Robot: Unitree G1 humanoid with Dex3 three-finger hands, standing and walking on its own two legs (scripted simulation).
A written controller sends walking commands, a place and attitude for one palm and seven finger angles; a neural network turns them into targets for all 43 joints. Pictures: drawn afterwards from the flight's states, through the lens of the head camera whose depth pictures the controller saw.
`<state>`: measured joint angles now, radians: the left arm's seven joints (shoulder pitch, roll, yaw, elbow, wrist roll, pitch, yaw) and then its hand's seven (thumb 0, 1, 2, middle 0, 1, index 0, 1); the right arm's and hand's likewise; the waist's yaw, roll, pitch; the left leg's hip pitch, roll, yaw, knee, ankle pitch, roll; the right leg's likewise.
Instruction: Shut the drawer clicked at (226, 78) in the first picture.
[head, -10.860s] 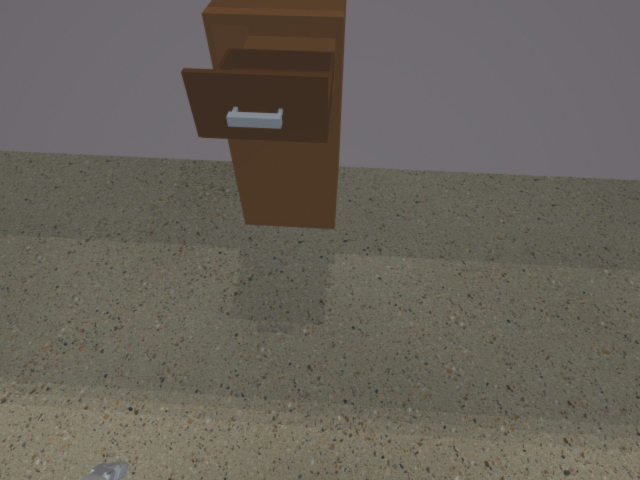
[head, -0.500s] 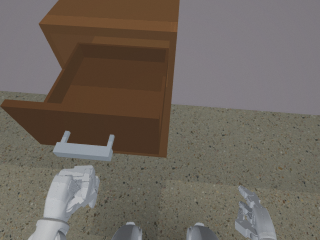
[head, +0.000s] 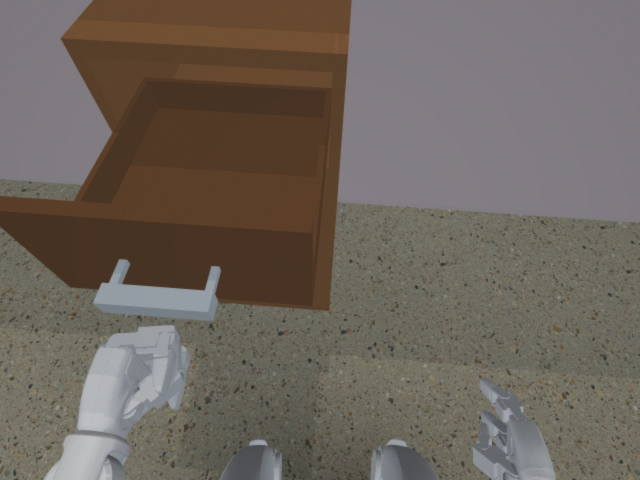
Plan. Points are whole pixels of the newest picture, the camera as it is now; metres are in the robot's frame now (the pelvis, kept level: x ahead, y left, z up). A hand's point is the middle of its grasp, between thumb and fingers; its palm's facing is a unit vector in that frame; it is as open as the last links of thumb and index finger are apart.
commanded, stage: push the drawer shut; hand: left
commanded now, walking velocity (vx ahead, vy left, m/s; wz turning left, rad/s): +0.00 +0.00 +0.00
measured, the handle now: (163, 285) +0.33 +0.20 +0.05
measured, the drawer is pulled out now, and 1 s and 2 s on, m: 0.28 0.21 0.08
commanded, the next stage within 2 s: none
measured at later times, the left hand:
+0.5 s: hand (186, 353) +0.25 +0.16 +0.05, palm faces -0.08 -1.00 -0.06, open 3.1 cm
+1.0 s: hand (200, 297) +0.32 +0.16 +0.04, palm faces -0.08 -1.00 -0.06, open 3.0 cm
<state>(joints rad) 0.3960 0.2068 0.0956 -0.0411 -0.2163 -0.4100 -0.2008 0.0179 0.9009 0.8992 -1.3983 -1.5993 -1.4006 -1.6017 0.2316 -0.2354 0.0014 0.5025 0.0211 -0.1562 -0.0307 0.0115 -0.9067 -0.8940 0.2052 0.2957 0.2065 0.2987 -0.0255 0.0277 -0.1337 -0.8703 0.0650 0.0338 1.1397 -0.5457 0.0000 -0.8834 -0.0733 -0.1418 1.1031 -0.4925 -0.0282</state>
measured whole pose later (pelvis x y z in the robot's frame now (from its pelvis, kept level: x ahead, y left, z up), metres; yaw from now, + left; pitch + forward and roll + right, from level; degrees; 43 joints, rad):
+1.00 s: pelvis -0.02 +0.01 +0.00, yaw +0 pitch +16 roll -1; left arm -0.15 0.24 0.11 0.38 -0.19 -0.37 -0.18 -0.02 0.82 0.94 -1.40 -1.60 -1.40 -1.60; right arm 0.22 -0.26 0.03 0.58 0.02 -0.14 -0.04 0.01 -0.91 -0.89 0.21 0.30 0.21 0.30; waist -0.04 0.02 -0.11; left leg -0.90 0.05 0.04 1.12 -0.50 0.01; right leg -0.91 -0.08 -0.14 1.08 -0.44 -0.02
